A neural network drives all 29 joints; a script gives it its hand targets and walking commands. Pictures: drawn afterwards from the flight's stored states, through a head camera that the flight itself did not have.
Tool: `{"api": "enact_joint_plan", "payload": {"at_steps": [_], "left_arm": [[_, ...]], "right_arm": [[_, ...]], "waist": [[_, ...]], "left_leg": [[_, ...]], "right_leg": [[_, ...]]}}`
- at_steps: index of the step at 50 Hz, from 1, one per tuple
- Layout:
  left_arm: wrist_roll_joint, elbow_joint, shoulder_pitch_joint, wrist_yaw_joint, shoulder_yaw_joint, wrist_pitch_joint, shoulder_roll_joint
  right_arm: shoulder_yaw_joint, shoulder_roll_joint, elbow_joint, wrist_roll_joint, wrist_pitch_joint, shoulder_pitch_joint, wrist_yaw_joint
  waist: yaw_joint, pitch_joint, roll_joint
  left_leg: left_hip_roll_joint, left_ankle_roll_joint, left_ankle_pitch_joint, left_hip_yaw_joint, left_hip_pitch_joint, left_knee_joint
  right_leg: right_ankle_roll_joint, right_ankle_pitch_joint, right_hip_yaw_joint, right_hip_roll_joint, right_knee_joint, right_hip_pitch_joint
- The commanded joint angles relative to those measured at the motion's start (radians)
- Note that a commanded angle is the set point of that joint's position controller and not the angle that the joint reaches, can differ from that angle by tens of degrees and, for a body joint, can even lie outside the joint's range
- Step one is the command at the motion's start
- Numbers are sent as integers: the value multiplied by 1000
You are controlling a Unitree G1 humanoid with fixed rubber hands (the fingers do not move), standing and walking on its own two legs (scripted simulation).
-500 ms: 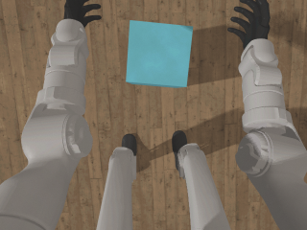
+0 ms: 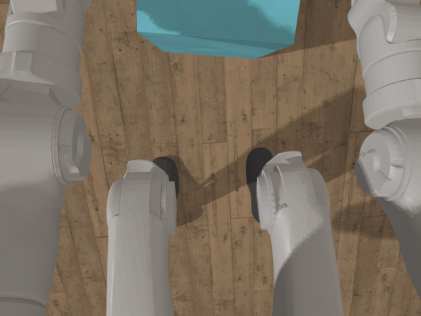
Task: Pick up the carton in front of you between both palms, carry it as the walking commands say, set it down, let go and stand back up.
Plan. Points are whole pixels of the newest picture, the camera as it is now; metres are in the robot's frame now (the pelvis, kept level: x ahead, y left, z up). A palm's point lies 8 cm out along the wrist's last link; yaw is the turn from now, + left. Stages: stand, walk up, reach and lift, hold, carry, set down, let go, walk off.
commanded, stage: reach and lift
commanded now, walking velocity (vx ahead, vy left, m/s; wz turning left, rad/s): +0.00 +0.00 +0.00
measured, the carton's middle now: out of the picture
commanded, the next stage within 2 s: none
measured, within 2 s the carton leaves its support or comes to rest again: leaves its support in 1.10 s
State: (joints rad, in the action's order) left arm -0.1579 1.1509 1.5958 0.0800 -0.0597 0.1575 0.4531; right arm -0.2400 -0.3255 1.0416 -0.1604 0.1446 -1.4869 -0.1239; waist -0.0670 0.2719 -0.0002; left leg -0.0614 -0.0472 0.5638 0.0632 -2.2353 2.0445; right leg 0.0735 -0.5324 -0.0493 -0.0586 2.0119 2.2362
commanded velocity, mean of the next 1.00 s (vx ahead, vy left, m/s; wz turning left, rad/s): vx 0.00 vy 0.00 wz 0.00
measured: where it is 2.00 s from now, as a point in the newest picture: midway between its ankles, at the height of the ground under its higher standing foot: (214, 202)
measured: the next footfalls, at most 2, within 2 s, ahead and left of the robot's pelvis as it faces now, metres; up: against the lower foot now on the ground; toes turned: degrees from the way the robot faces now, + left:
none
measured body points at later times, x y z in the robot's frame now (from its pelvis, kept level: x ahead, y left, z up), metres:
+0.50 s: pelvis +0.01 +0.00 -0.04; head +0.39 +0.00 +0.18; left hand +0.60 +0.16 -0.22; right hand +0.58 -0.20 -0.22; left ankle +0.10 +0.13 -0.38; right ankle +0.12 -0.13 -0.38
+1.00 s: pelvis +0.01 +0.00 -0.05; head +0.39 +0.00 +0.18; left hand +0.60 +0.13 -0.22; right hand +0.58 -0.17 -0.22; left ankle +0.10 +0.13 -0.38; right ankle +0.12 -0.13 -0.38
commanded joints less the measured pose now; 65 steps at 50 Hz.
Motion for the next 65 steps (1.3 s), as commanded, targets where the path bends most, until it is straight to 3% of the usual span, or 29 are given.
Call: {"api": "enact_joint_plan", "payload": {"at_steps": [1, 5, 9, 16, 24, 31, 35, 39, 41, 44, 50, 55, 57, 60, 62, 65], "left_arm": [[0, -30, 339, -10, -6, -27, 115], [0, 4, 382, -19, 4, -50, 127], [-13, -45, 436, -9, 26, -74, 137], [-63, -68, 361, 12, 66, -89, 80], [-23, -37, 305, 12, 23, -85, 68], [-40, -44, 396, 2, 58, -73, 5], [-4, -38, 426, -16, 41, -59, -99], [62, -59, 532, -191, 89, -5, -791], [86, -89, 485, -256, 69, 20, -946], [94, -128, 453, -298, 58, 47, -1036], [23, -238, 481, -285, 158, 60, -1137], [-49, -511, 560, -239, 280, 72, -1272], [-45, -614, 563, -214, 319, 94, -1330], [-10, -642, 508, -204, 315, 131, -1347], [37, -520, 403, -217, 262, 158, -1366], [145, -357, 306, -242, 122, 176, -1387]], "right_arm": [[-16, -134, -27, 16, -27, -299, 8], [-18, -147, 12, 26, -50, -348, 13], [-9, -178, -11, 8, -80, -390, 8], [48, -177, 11, -30, -101, -342, 11], [42, -134, 28, -21, -92, -310, 14], [65, -89, 18, -25, -81, -393, 17], [43, 9, 28, 25, -67, -423, 34], [139, 681, -32, 85, -2, -616, 213], [147, 823, -74, 103, 34, -605, 285], [165, 906, -123, 113, 73, -577, 340], [258, 1018, -242, 24, 90, -588, 350], [397, 1118, -465, -61, 112, -657, 320], [436, 1158, -556, -68, 131, -656, 303], [448, 1183, -581, -39, 167, -610, 286], [409, 1216, -484, 10, 189, -520, 292], [274, 1245, -326, 130, 209, -431, 308]], "waist": [[-27, -1154, 76], [-25, -1099, 70], [-31, -1101, 94], [-32, -1198, 87], [-8, -1086, 63], [-19, -1047, 73], [-26, -986, 82], [-17, -878, 85], [-14, -828, 76], [-18, -810, 58], [-22, -1074, 64], [-29, -1711, 69], [-12, -1939, 81], [6, -1951, 56], [11, -1713, 44], [10, -1392, 32]], "left_leg": [[36, 3, -181, -90, 611, -126], [39, 2, -214, -78, 575, -63], [34, 0, -303, -75, 574, -8], [19, -4, -457, -80, 661, 44], [15, 4, -349, -93, 548, 28], [14, 4, -268, -91, 574, 9], [-2, -1, -229, -94, 589, 6], [-50, 14, -199, -102, 546, 18], [-61, 27, -189, -115, 499, 23], [-60, 40, -195, -127, 449, 25], [-66, 42, -347, -129, 574, 38], [-85, 32, -658, -136, 867, 35], [-97, 25, -723, -144, 963, 9], [-108, 21, -614, -158, 924, -58], [-111, 14, -529, -161, 826, -115], [-113, 14, -277, -168, 627, -207]], "right_leg": [[-6, 209, 137, 32, -97, -579], [-9, 250, 123, 34, -35, -575], [-12, 337, 110, 27, 16, -582], [-18, 486, 122, 16, 74, -649], [-19, 413, 105, 9, 56, -621], [-24, 320, 112, 8, 34, -599], [-29, 276, 120, -6, 28, -597], [-44, 221, 126, -39, 43, -565], [-51, 203, 136, -45, 48, -519], [-56, 219, 144, -44, 52, -501], [-55, 377, 147, -47, 72, -604], [-41, 664, 160, -64, 68, -813], [-32, 693, 169, -80, 51, -840], [-20, 600, 177, -98, -17, -867], [-13, 515, 182, -101, -79, -779], [-18, 279, 183, -98, -173, -631]]}}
